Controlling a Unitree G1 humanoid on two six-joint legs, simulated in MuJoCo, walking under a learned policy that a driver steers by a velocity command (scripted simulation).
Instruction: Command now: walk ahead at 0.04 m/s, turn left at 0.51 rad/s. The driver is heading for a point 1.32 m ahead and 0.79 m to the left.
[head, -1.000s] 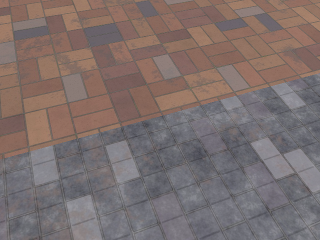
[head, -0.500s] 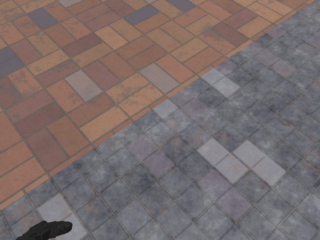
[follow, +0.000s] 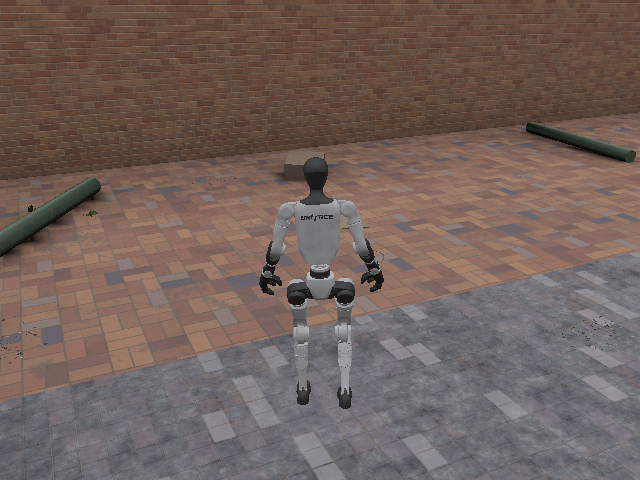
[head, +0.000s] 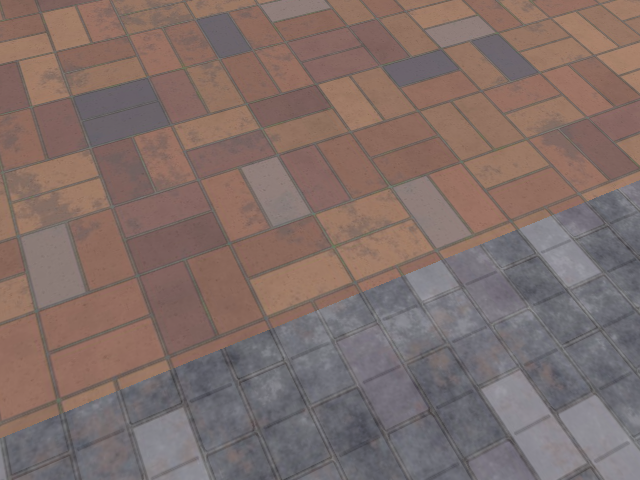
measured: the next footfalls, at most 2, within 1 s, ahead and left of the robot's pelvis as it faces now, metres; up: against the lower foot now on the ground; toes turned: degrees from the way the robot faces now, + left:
right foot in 0.36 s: +0.10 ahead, -0.14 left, +0.00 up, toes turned +19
left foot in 0.82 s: +0.05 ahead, +0.14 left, +0.00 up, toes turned +33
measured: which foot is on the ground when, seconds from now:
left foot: down 0.00-0.36, up 0.38-0.80, down 0.82-1.00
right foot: up 0.00-0.34, down 0.36-0.82, up 0.84-1.00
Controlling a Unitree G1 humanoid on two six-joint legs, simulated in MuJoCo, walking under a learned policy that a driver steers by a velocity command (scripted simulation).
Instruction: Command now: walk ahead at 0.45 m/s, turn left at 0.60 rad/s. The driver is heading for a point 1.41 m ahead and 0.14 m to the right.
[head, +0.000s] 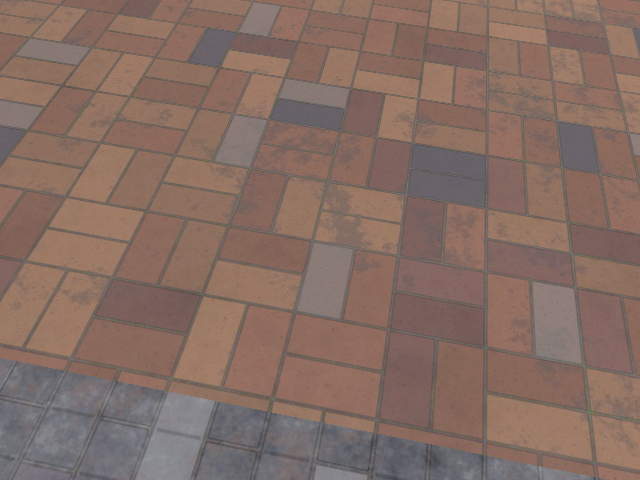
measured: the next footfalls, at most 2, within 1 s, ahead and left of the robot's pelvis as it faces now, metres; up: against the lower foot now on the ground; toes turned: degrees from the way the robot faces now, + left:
right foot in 0.28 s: +0.35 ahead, -0.10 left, +0.00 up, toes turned +9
left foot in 0.76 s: +0.58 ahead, +0.14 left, +0.00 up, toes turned -8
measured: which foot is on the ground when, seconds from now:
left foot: down 0.00-0.28, up 0.30-0.74, down 0.76-1.00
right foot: up 0.00-0.26, down 0.28-0.74, up 0.76-1.00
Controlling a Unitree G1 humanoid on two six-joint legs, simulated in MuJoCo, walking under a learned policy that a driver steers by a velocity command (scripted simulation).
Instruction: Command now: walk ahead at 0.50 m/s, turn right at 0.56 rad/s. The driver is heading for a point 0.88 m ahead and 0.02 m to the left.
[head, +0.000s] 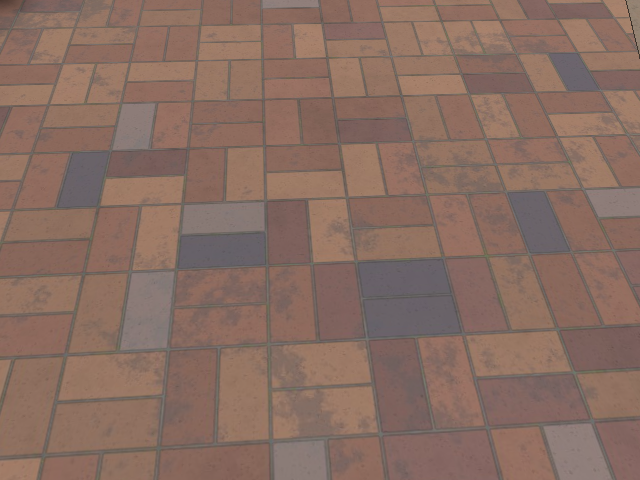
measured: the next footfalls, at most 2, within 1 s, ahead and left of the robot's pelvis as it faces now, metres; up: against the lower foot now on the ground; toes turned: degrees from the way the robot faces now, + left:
right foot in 0.26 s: +0.29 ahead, -0.16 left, +0.00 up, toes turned -12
left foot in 0.80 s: +0.62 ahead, +0.02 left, +0.00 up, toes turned +4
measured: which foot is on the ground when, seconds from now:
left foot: down 0.00-0.24, up 0.26-0.78, down 0.80-1.00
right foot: up 0.00-0.24, down 0.26-0.82, up 0.84-1.00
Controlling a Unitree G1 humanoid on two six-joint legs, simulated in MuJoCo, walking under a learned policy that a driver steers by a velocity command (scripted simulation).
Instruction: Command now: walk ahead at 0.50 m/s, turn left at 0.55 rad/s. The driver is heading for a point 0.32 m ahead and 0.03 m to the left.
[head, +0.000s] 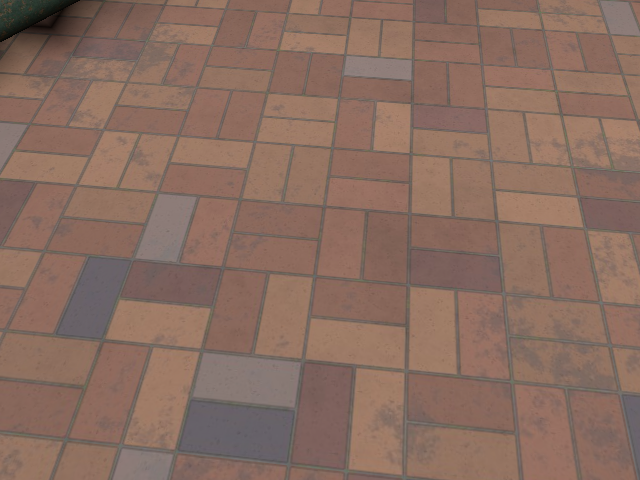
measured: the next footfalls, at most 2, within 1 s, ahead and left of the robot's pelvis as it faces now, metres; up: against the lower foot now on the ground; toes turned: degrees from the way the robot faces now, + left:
right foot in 0.26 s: +0.34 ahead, -0.14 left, +0.00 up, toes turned +11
left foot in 0.60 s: +0.29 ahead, +0.10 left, +0.00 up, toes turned +9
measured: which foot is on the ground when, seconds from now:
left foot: down 0.00-0.28, up 0.30-0.58, down 0.60-1.00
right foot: up 0.00-0.24, down 0.26-1.00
